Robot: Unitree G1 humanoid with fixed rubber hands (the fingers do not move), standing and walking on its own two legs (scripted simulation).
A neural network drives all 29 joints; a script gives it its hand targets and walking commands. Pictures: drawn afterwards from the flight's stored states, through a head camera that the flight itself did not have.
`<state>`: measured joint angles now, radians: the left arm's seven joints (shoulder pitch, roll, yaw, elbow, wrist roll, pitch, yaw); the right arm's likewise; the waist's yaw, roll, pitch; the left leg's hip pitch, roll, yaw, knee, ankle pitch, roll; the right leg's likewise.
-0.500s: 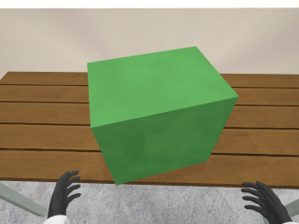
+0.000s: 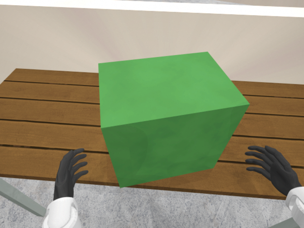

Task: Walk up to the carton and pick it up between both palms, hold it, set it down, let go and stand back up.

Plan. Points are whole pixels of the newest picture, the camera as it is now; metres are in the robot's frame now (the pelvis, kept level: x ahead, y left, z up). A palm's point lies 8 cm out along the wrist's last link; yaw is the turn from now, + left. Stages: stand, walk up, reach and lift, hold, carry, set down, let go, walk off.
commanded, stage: reach and lift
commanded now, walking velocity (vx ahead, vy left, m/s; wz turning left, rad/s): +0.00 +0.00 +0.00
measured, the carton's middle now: (162, 121) +0.38 +0.00 +0.08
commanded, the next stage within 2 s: none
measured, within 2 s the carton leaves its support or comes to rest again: neither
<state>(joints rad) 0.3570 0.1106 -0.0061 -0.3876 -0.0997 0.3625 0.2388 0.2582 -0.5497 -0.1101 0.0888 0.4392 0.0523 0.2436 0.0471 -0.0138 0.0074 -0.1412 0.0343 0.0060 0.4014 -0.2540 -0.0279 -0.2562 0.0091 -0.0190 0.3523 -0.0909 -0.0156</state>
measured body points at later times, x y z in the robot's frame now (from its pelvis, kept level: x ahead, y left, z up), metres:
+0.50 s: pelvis +0.01 -0.01 +0.00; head +0.03 -0.01 +0.45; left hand +0.26 +0.22 +0.12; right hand +0.29 -0.27 +0.09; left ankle -0.02 +0.13 -0.74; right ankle +0.06 -0.11 -0.74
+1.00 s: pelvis +0.00 -0.01 +0.00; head -0.01 -0.02 +0.45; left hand +0.29 +0.23 +0.17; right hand +0.36 -0.26 +0.16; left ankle -0.02 +0.13 -0.74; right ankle +0.06 -0.11 -0.74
